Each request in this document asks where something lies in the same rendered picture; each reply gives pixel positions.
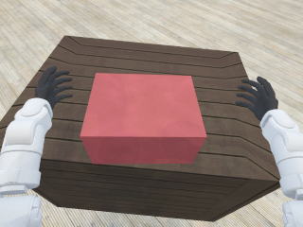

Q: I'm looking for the robot left upper arm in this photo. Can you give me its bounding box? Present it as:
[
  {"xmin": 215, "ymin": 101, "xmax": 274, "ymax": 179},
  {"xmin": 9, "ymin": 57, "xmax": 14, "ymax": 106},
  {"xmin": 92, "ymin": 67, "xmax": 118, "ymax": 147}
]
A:
[{"xmin": 0, "ymin": 195, "xmax": 43, "ymax": 227}]

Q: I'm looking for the right robot hand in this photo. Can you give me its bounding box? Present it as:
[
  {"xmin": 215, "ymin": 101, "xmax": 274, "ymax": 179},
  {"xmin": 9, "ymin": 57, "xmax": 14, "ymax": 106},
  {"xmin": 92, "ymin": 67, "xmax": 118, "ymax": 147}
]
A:
[{"xmin": 235, "ymin": 76, "xmax": 278, "ymax": 121}]

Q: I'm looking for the robot right upper arm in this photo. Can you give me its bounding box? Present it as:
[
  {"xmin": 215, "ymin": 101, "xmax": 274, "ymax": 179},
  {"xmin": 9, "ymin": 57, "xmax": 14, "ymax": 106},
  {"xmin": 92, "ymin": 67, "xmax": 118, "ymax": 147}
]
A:
[{"xmin": 282, "ymin": 200, "xmax": 303, "ymax": 227}]

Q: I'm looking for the right robot forearm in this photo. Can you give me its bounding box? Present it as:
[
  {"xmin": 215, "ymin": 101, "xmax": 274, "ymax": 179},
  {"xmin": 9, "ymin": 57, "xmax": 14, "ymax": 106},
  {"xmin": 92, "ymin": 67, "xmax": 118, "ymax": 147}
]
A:
[{"xmin": 259, "ymin": 109, "xmax": 303, "ymax": 201}]

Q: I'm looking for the left robot forearm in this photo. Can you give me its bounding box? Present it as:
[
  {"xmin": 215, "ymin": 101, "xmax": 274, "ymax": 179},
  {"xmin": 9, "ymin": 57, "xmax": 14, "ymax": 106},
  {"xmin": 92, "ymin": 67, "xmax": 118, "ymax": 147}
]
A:
[{"xmin": 0, "ymin": 97, "xmax": 53, "ymax": 198}]

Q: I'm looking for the left robot hand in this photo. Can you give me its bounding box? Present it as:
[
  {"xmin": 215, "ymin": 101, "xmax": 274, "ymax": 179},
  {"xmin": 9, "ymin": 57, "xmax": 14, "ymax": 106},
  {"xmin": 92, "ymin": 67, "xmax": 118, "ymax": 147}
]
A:
[{"xmin": 34, "ymin": 65, "xmax": 73, "ymax": 110}]

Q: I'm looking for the pedestal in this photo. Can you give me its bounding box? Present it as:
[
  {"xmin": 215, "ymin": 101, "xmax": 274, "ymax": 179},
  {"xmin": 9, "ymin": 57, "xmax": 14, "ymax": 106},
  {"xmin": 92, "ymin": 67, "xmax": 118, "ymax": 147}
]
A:
[{"xmin": 0, "ymin": 35, "xmax": 281, "ymax": 222}]

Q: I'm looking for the carton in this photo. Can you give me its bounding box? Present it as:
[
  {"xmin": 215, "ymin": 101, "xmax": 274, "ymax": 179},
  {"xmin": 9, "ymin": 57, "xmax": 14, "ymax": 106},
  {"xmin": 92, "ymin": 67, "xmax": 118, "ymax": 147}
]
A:
[{"xmin": 80, "ymin": 73, "xmax": 207, "ymax": 165}]

